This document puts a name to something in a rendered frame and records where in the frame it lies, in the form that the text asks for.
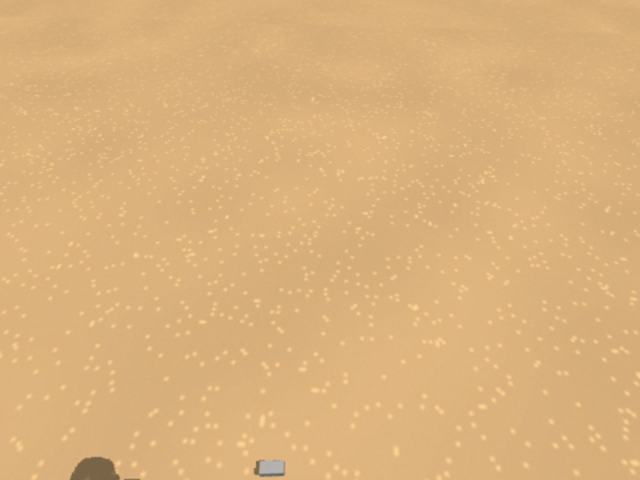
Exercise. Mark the small box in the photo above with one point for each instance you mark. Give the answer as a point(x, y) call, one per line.
point(272, 468)

